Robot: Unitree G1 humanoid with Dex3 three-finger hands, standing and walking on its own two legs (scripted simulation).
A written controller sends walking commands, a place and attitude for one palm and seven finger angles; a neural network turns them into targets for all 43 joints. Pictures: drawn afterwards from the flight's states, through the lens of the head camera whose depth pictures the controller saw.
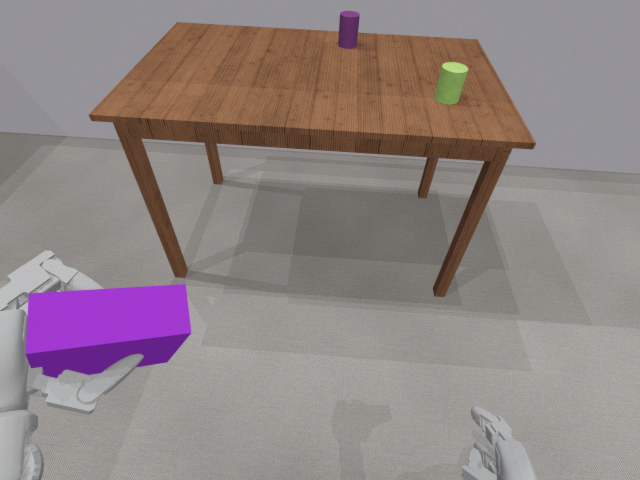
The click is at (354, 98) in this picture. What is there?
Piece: table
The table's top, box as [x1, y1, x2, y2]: [89, 22, 535, 148]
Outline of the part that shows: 89,114 91,120 518,148 533,148 535,144 533,138 477,39 358,33 357,46 352,49 344,49 337,45 338,31 177,22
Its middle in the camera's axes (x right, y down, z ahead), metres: -0.01 -0.52 +1.22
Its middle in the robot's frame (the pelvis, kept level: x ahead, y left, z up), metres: +1.26 +0.07 -0.05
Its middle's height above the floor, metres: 0.72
